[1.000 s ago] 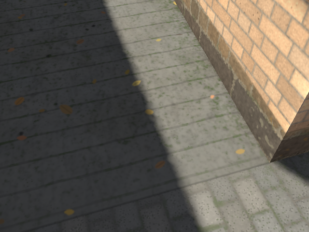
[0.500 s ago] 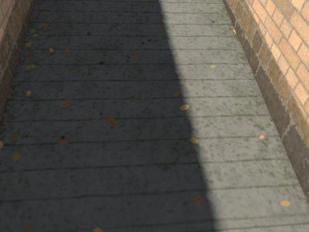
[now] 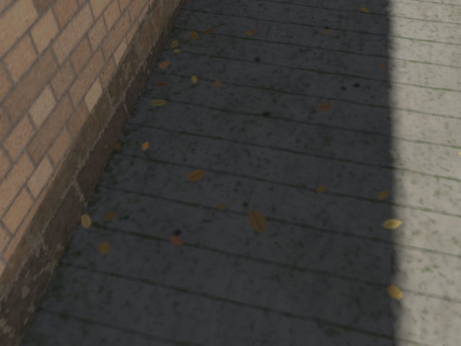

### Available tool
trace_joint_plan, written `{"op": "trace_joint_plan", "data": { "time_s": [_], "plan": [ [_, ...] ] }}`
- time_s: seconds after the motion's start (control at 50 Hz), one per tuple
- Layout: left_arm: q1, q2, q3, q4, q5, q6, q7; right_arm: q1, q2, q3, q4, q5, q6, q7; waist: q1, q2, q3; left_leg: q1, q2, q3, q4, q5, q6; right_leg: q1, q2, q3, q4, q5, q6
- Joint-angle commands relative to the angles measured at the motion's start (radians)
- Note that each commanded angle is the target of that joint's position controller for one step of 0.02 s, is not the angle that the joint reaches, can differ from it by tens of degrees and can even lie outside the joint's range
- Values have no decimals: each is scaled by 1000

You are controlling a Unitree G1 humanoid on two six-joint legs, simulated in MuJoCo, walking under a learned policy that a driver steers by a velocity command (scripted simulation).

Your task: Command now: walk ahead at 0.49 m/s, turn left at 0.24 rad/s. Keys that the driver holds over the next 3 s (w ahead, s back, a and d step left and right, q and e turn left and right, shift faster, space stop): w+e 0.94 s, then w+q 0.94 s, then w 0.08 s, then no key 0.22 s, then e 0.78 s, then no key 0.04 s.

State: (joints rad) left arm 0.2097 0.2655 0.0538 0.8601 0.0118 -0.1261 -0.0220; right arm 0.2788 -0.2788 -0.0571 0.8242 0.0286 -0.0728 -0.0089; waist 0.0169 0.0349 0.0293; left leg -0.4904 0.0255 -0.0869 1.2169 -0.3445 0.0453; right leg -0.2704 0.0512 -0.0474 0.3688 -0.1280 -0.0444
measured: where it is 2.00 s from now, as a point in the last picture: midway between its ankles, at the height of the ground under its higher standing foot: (322, 174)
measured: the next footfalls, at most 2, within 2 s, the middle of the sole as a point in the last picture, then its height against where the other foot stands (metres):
left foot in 0.28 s outside the picture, level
right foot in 0.82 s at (313, 320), level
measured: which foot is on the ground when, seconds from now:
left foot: up 0.00-0.26, down 0.28-0.84, up 0.86-1.00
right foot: down 0.00-0.30, up 0.32-0.80, down 0.82-1.00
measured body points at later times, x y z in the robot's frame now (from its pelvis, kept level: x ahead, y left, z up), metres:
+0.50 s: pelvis +0.26 +0.05 +0.01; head +0.27 +0.06 +0.46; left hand +0.41 +0.31 -0.12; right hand +0.28 -0.24 -0.10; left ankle +0.27 +0.15 -0.74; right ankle +0.25 -0.11 -0.64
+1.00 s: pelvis +0.48 -0.09 +0.02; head +0.51 -0.12 +0.47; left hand +0.70 +0.11 -0.08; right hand +0.49 -0.39 -0.09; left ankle +0.54 +0.08 -0.62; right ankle +0.50 -0.17 -0.72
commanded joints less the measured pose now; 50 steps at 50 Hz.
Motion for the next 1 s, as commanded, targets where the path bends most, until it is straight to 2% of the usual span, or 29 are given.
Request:
{"op": "trace_joint_plan", "data": {
  "time_s": [0.02,0.08,0.12,0.2,0.26,0.28,0.3,0.32,0.34,0.36,0.38,0.42,0.48,0.52,0.58,0.62,0.72,0.74,0.78,0.8,0.82,0.84,0.86,0.88,0.9,0.92,0.94,0.96,1.0],
  "plan": [
    [7,94,16,-18,-13,-18,-7,50,1,5,-60,-14,-2,7,-41,-90,-19,-113,96,-12,-100,41,-6,77,-279,281,-240,78,-217],
    [40,132,23,-11,-30,-6,1,-83,10,23,-109,-34,-20,6,-11,-76,9,-117,102,35,-338,147,-21,60,-259,240,-268,89,-222],
    [63,160,28,-10,-34,3,3,-156,-1,28,-124,-27,-31,13,12,-90,15,-55,68,61,-493,243,-33,44,-230,200,-254,96,-198],
    [165,177,27,20,-49,21,5,-256,-49,25,-155,-2,-47,21,41,-123,16,28,20,67,-652,297,-51,106,-256,249,-198,28,-166],
    [152,196,29,11,-45,37,13,-178,-110,-3,-140,-16,-54,16,-34,-121,-31,216,-6,79,-751,263,-25,115,-243,269,-72,51,-112],
    [150,158,17,4,-36,38,13,-61,-147,-24,-113,-23,-56,8,-92,-104,-100,387,23,54,-766,244,4,64,-188,230,86,119,-80],
    [151,73,-11,-29,-14,33,10,107,-224,-45,-98,-44,-53,-1,-156,34,-244,654,229,-146,-759,200,80,-119,-105,158,415,-46,-30],
    [257,-18,-36,-52,-40,15,13,182,-289,-64,-70,-55,-36,10,-113,320,-363,874,424,-528,-882,5,216,-420,1,94,708,-437,9],
    [225,88,-11,-36,-68,14,20,164,-186,-44,-74,-50,-38,17,-129,189,-286,797,399,-569,-942,-143,210,-520,-48,179,859,-430,7],
    [154,133,5,-54,-71,18,23,91,-133,-28,-85,-36,-41,19,-113,121,-172,695,369,-427,-951,-99,172,-557,-89,173,888,-341,-6],
    [133,111,5,-51,-57,26,28,22,-107,-18,-80,-34,-45,22,-77,49,-125,585,330,-321,-971,39,151,-509,-125,171,862,-266,2],
    [124,81,11,-56,-44,48,25,-56,-66,-9,-68,-45,-52,23,-26,71,-52,450,270,-150,-1026,207,131,-434,-170,163,795,-180,17],
    [127,52,14,-80,-33,72,18,-27,-99,-21,-28,-51,-61,13,-3,47,-34,412,265,-20,-1066,343,142,-450,-170,152,849,-99,34],
    [77,43,14,-122,-44,77,16,-19,-120,-27,-14,-51,-50,-6,3,50,-1,410,276,31,-1082,321,142,-533,-174,160,835,-59,54],
    [-5,38,11,-168,-35,85,7,13,-136,-30,0,-53,-33,-19,-15,48,28,420,273,116,-1084,313,131,-590,-171,129,764,28,72],
    [-104,24,1,-208,-41,87,-9,4,-151,-35,-12,-53,-24,-20,-35,31,49,406,250,183,-1078,344,115,-558,-160,84,643,96,62],
    [-242,20,-13,-281,-51,89,-47,58,-186,-42,0,-28,4,-25,-83,46,88,536,288,252,-1060,378,92,-540,-161,-4,447,14,1],
    [-242,28,-10,-291,-49,88,-54,56,-198,-44,-2,-23,12,-23,-73,50,77,556,290,274,-1024,481,86,-498,-140,-36,415,-35,-17],
    [-161,71,13,-285,-42,90,-58,58,-221,-47,-6,-19,20,-24,-19,102,-8,572,278,321,-857,937,77,-307,-49,-118,396,-129,-57],
    [-27,110,37,-255,-47,91,-55,41,-236,-49,-12,-14,29,-27,65,109,-84,549,254,351,-673,1115,61,-129,14,-150,348,-130,-86],
    [151,195,80,-197,-43,94,-38,52,-231,-46,-21,-11,27,-27,141,62,-184,427,210,360,-432,1041,21,160,59,-115,270,-55,-128],
    [231,303,108,-173,-49,109,-11,113,-114,-9,-50,-61,7,-18,109,-182,-247,83,139,330,-97,245,-36,472,-169,242,255,1,-205],
    [204,357,105,-217,-48,99,-9,152,-51,19,-110,-45,-40,2,33,-296,-477,-228,-52,95,200,-254,-79,715,-397,892,-5,-371,-421],
    [228,265,82,-207,-32,84,-17,-42,-158,-7,-128,12,-74,14,129,-93,-412,-338,-11,-28,258,-163,-58,645,-404,926,-155,-467,-346],
    [193,227,67,-185,-25,68,-16,-108,-146,-5,-155,32,-86,12,99,-95,-224,-398,34,-3,223,-81,-33,499,-374,775,-134,-394,-294],
    [109,181,51,-196,-28,60,-18,-101,-130,1,-146,4,-87,1,43,-29,-137,-333,83,-2,140,-6,-28,315,-326,631,-118,-250,-255],
    [40,141,39,-211,-21,57,-18,-69,-136,-7,-135,-20,-77,-6,-12,-56,-105,-237,114,-5,72,36,-27,176,-270,507,-113,-141,-230],
    [-2,111,29,-224,-12,57,-16,-14,-135,-11,-117,-20,-58,0,-53,-86,-101,-164,136,-4,47,70,-23,101,-234,417,-130,-101,-215],
    [-6,109,26,-210,-17,49,-5,21,-106,-8,-103,-25,-28,8,-71,-87,-99,-128,138,31,5,108,-41,40,-212,323,-161,15,-216]
  ]
}}
Over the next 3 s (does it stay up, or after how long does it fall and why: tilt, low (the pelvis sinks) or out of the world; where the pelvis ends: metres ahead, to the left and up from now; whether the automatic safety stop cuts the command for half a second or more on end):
stays up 1.17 -0.29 0.08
